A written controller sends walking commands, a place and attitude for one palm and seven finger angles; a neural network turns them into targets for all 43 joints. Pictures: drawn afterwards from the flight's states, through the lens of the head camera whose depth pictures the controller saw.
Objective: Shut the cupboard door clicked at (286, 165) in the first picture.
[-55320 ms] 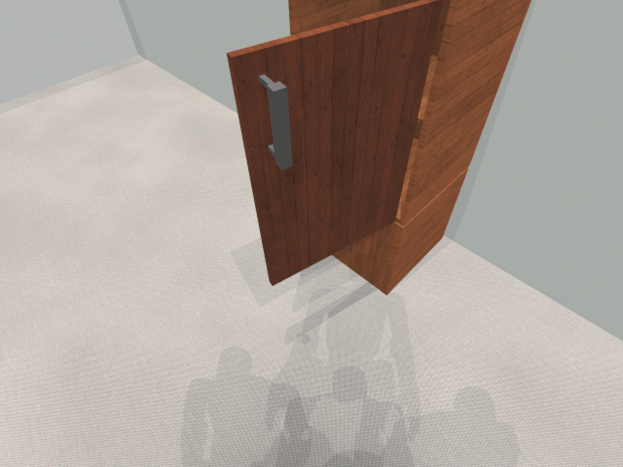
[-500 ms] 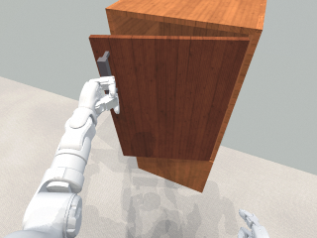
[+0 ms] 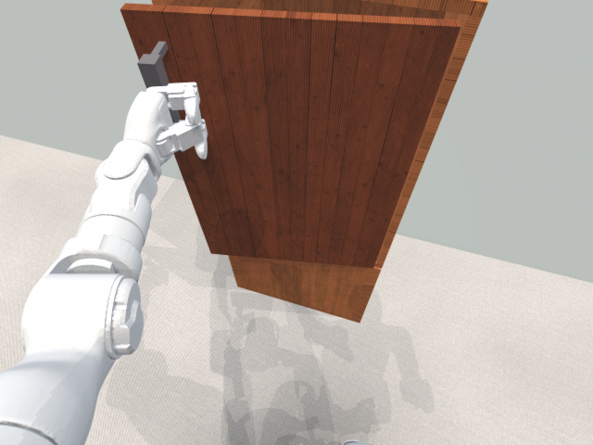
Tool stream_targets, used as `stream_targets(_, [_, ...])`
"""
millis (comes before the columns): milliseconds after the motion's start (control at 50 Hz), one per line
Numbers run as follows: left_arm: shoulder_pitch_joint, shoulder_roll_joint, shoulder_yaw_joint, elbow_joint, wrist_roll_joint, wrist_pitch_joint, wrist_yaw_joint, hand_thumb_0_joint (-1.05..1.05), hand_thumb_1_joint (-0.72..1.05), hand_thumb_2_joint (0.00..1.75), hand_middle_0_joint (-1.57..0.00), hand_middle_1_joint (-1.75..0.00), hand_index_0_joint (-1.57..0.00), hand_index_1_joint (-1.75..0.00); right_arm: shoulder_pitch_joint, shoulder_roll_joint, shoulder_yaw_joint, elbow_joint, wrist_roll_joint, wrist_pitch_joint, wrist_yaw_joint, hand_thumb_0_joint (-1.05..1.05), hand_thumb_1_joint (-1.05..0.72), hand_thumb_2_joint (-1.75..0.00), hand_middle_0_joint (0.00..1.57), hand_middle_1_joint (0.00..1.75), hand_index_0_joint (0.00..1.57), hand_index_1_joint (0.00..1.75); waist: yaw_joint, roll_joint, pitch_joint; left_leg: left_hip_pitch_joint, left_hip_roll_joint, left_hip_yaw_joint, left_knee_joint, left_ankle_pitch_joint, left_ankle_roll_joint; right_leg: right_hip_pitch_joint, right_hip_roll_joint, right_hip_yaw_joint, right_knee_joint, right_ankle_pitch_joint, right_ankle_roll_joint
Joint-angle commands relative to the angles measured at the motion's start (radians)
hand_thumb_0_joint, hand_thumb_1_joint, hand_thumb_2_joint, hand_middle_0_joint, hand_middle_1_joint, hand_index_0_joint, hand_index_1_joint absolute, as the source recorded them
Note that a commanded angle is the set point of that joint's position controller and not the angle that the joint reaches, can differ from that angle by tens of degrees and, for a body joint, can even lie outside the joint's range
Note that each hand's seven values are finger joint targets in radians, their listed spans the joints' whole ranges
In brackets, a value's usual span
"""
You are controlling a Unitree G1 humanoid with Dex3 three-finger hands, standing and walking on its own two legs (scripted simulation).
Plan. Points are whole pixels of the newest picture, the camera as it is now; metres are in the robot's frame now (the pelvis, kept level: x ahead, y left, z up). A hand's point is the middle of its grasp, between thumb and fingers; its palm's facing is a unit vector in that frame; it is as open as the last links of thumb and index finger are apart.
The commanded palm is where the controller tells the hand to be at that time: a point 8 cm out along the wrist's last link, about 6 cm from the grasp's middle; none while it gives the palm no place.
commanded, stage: push the door shut along its arc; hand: left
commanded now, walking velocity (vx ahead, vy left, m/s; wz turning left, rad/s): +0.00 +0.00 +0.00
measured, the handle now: (170, 99) +0.56 +0.15 +0.15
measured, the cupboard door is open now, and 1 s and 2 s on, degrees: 12 3 0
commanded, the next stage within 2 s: pull the fist back off the door in 1.24 s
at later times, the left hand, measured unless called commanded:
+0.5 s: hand (231, 103) +0.53 +0.06 +0.16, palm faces -0.34 -0.94 +0.00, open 3.1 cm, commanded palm +0.55 +0.12 +0.16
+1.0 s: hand (246, 89) +0.56 +0.04 +0.17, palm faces -0.41 -0.91 -0.02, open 3.3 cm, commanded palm +0.59 +0.07 +0.16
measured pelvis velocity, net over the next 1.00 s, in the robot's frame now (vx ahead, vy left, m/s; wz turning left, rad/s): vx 0.01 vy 0.00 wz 0.00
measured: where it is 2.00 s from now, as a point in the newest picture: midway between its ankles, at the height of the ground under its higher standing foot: outside the picture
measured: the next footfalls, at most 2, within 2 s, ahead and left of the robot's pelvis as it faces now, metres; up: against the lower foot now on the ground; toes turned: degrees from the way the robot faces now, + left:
none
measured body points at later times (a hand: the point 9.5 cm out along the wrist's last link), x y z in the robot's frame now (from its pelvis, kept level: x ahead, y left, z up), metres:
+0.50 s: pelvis +0.00 +0.00 -0.01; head +0.10 -0.01 +0.43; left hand +0.55 +0.11 +0.17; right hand -0.01 -0.27 -0.12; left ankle +0.01 +0.11 -0.72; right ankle +0.02 -0.11 -0.72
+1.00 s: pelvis +0.01 +0.00 -0.02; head +0.14 -0.01 +0.42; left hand +0.58 +0.09 +0.17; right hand -0.05 -0.28 -0.12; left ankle +0.01 +0.11 -0.72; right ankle +0.02 -0.11 -0.72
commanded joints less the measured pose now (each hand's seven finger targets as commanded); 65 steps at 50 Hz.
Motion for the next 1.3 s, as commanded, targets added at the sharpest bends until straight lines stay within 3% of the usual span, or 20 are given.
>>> stream_targets(0, [-0.588, 0.199, 0.046, -0.195, -0.006, -0.070, -0.034, 0.00, 0.90, 0.90, -1.30, -1.50, -1.30, -1.50, 0.069, -0.158, -0.057, -0.084, -0.001, -0.046, -0.009, 0.00, -0.90, -0.90, 0.20, 0.30, 0.20, 0.30, -0.041, -0.009, -0.396, 0.195, -0.018, -0.072, -0.050, 0.180, 0.012, 0.077, 0.033, 0.038, -0.069, 0.246, -0.010])
stream_targets(100, [-0.627, 0.181, 0.026, -0.173, -0.008, -0.075, -0.059, 0.00, 0.90, 0.90, -1.30, -1.50, -1.30, -1.50, 0.090, -0.162, -0.061, -0.078, -0.004, -0.041, -0.009, 0.00, -0.90, -0.90, 0.20, 0.30, 0.20, 0.30, -0.062, 0.011, -0.404, 0.219, -0.010, -0.080, -0.033, 0.216, 0.008, 0.027, 0.039, 0.028, -0.057, 0.262, -0.009])
stream_targets(180, [-0.684, 0.264, 0.081, -0.143, 0.001, -0.068, -0.053, 0.00, 0.90, 0.90, -1.30, -1.50, -1.30, -1.50, 0.112, -0.172, -0.059, -0.075, -0.007, -0.035, -0.012, 0.00, -0.90, -0.90, 0.20, 0.30, 0.20, 0.30, -0.073, -0.016, -0.398, 0.164, -0.012, -0.079, -0.024, 0.199, 0.013, 0.033, 0.040, 0.034, -0.051, 0.261, -0.006])
stream_targets(260, [-0.692, 0.212, 0.036, -0.139, 0.006, -0.079, -0.064, 0.00, 0.90, 0.90, -1.30, -1.50, -1.30, -1.50, 0.122, -0.169, -0.062, -0.081, -0.012, -0.033, -0.008, 0.00, -0.90, -0.90, 0.20, 0.30, 0.20, 0.30, -0.082, 0.023, -0.447, 0.212, -0.013, -0.083, -0.003, 0.249, 0.012, 0.008, 0.042, 0.026, -0.036, 0.281, -0.009])
stream_targets(340, [-0.747, 0.236, 0.045, -0.062, 0.013, -0.055, -0.077, 0.00, 0.90, 0.90, -1.30, -1.50, -1.30, -1.50, 0.133, -0.178, -0.061, -0.064, -0.013, -0.024, -0.011, 0.00, -0.90, -0.90, 0.20, 0.30, 0.20, 0.30, -0.112, -0.029, -0.393, 0.147, -0.011, -0.082, 0.006, 0.186, 0.015, -0.027, 0.044, 0.033, -0.042, 0.249, -0.001])
stream_targets(400, [-0.793, 0.294, 0.079, -0.070, 0.025, -0.062, -0.076, 0.00, 0.90, 0.90, -1.30, -1.50, -1.30, -1.50, 0.146, -0.184, -0.059, -0.066, -0.019, -0.020, -0.013, 0.00, -0.90, -0.90, 0.20, 0.30, 0.20, 0.30, -0.109, 0.020, -0.448, 0.157, -0.014, -0.090, 0.021, 0.225, 0.013, -0.022, 0.041, 0.034, -0.022, 0.278, -0.006])
stream_targets(420, [-0.793, 0.270, 0.063, -0.051, 0.027, -0.058, -0.078, 0.00, 0.90, 0.90, -1.30, -1.50, -1.30, -1.50, 0.148, -0.182, -0.060, -0.067, -0.020, -0.020, -0.011, 0.00, -0.90, -0.90, 0.20, 0.30, 0.20, 0.30, -0.119, 0.006, -0.446, 0.159, -0.014, -0.090, 0.029, 0.232, 0.015, -0.036, 0.043, 0.034, -0.022, 0.282, -0.004])
stream_targets(480, [-0.803, 0.329, 0.104, -0.020, 0.036, -0.059, -0.083, 0.00, 0.90, 0.90, -1.30, -1.50, -1.30, -1.50, 0.163, -0.189, -0.060, -0.067, -0.026, -0.011, -0.014, 0.00, -0.90, -0.90, 0.20, 0.30, 0.20, 0.30, -0.120, -0.001, -0.465, 0.129, -0.017, -0.085, 0.042, 0.244, 0.018, -0.021, 0.043, 0.036, -0.010, 0.306, -0.002])
stream_targets(680, [-0.895, 0.311, 0.070, -0.012, 0.054, -0.041, -0.119, 0.00, 0.90, 0.90, -1.30, -1.50, -1.30, -1.50, 0.214, -0.195, -0.070, -0.048, -0.037, 0.020, -0.016, 0.00, -0.90, -0.90, 0.20, 0.30, 0.20, 0.30, -0.150, 0.030, -0.529, 0.161, -0.019, -0.092, 0.081, 0.319, 0.021, -0.061, 0.052, 0.028, 0.004, 0.361, -0.003])
stream_targets(760, [-0.955, 0.229, 0.016, -0.008, 0.042, -0.031, -0.124, 0.00, 0.90, 0.90, -1.30, -1.50, -1.30, -1.50, 0.225, -0.191, -0.073, -0.024, -0.041, 0.020, -0.018, 0.00, -0.90, -0.90, 0.20, 0.30, 0.20, 0.30, -0.185, 0.063, -0.492, 0.192, -0.017, -0.097, 0.090, 0.313, 0.026, -0.134, 0.058, 0.014, -0.003, 0.323, -0.006])
stream_targets(800, [-0.970, 0.245, 0.021, 0.000, 0.047, -0.028, -0.129, 0.00, 0.90, 0.90, -1.30, -1.50, -1.30, -1.50, 0.230, -0.196, -0.075, -0.011, -0.045, 0.021, -0.017, 0.00, -0.90, -0.90, 0.20, 0.30, 0.20, 0.30, -0.183, 0.061, -0.519, 0.202, -0.015, -0.106, 0.094, 0.326, 0.021, -0.138, 0.059, 0.014, 0.002, 0.328, -0.006])
stream_targets(860, [-1.003, 0.195, -0.008, -0.031, 0.038, -0.034, -0.135, 0.00, 0.90, 0.90, -1.30, -1.50, -1.30, -1.50, 0.234, -0.192, -0.078, -0.001, -0.048, 0.014, -0.018, 0.00, -0.90, -0.90, 0.20, 0.30, 0.20, 0.30, -0.195, 0.086, -0.544, 0.234, -0.020, -0.104, 0.103, 0.354, 0.025, -0.151, 0.062, 0.005, 0.010, 0.343, -0.011])
stream_targets(920, [-1.024, 0.214, -0.002, 0.004, 0.040, -0.023, -0.137, 0.00, 0.90, 0.90, -1.30, -1.50, -1.30, -1.50, 0.234, -0.198, -0.078, 0.013, -0.050, 0.013, -0.017, 0.00, -0.90, -0.90, 0.20, 0.30, 0.20, 0.30, -0.204, 0.058, -0.515, 0.212, -0.017, -0.109, 0.104, 0.317, 0.024, -0.173, 0.063, 0.007, 0.005, 0.311, -0.006])
stream_targets(980, [-1.043, 0.171, -0.029, -0.010, 0.039, -0.029, -0.141, 0.00, 0.90, 0.90, -1.30, -1.50, -1.30, -1.50, 0.228, -0.195, -0.077, 0.019, -0.050, 0.007, -0.016, 0.00, -0.90, -0.90, 0.20, 0.30, 0.20, 0.30, -0.204, 0.107, -0.537, 0.253, -0.020, -0.110, 0.113, 0.352, 0.023, -0.203, 0.067, 0.001, 0.018, 0.320, -0.012])
stream_targets(1020, [-1.035, 0.154, -0.034, 0.024, 0.033, -0.016, -0.142, 0.00, 0.90, 0.90, -1.30, -1.50, -1.30, -1.50, 0.228, -0.197, -0.077, 0.026, -0.052, 0.006, -0.017, 0.00, -0.90, -0.90, 0.20, 0.30, 0.20, 0.30, -0.213, 0.062, -0.503, 0.229, -0.019, -0.114, 0.112, 0.327, 0.024, -0.212, 0.068, -0.004, 0.016, 0.300, -0.009])
stream_targets(1080, [-1.059, 0.157, -0.035, 0.011, 0.036, -0.023, -0.138, 0.00, 0.90, 0.90, -1.30, -1.50, -1.30, -1.50, 0.228, -0.199, -0.077, 0.033, -0.052, 0.004, -0.019, 0.00, -0.90, -0.90, 0.20, 0.30, 0.20, 0.30, -0.216, 0.086, -0.514, 0.236, -0.020, -0.109, 0.119, 0.332, 0.026, -0.229, 0.068, -0.004, 0.024, 0.299, -0.011])
stream_targets(1160, [-1.069, 0.071, -0.078, 0.011, 0.028, -0.017, -0.129, 0.00, 0.90, 0.90, -1.30, -1.50, -1.30, -1.50, 0.227, -0.192, -0.078, 0.047, -0.053, -0.005, -0.024, 0.00, -0.90, -0.90, 0.20, 0.30, 0.20, 0.30, -0.238, 0.085, -0.494, 0.255, -0.016, -0.108, 0.119, 0.324, 0.032, -0.272, 0.069, -0.020, 0.031, 0.267, -0.010])
stream_targets(1220, [-1.078, 0.122, -0.050, 0.032, 0.031, -0.009, -0.132, 0.00, 0.90, 0.90, -1.30, -1.50, -1.30, -1.50, 0.228, -0.199, -0.077, 0.050, -0.052, -0.009, -0.025, 0.00, -0.90, -0.90, 0.20, 0.30, 0.20, 0.30, -0.236, 0.062, -0.513, 0.221, -0.022, -0.100, 0.125, 0.296, 0.032, -0.250, 0.069, -0.009, 0.031, 0.274, -0.006])
stream_targets(1260, [-1.073, 0.103, -0.058, 0.022, 0.028, -0.011, -0.126, 0.00, 0.90, 0.90, -1.30, -1.50, -1.30, -1.50, 0.232, -0.193, -0.075, 0.052, -0.050, -0.013, -0.029, 0.00, -0.90, -0.90, 0.20, 0.30, 0.20, 0.30, -0.242, 0.070, -0.505, 0.214, -0.020, -0.093, 0.124, 0.287, 0.037, -0.250, 0.067, -0.015, 0.032, 0.272, -0.007])
stream_targets(1280, [-1.082, 0.144, -0.039, 0.024, 0.034, -0.017, -0.127, 0.00, 0.90, 0.90, -1.30, -1.50, -1.30, -1.50, 0.235, -0.200, -0.076, 0.055, -0.049, -0.015, -0.029, 0.00, -0.90, -0.90, 0.20, 0.30, 0.20, 0.30, -0.241, 0.063, -0.519, 0.213, -0.021, -0.094, 0.127, 0.290, 0.035, -0.248, 0.068, -0.008, 0.033, 0.277, -0.005])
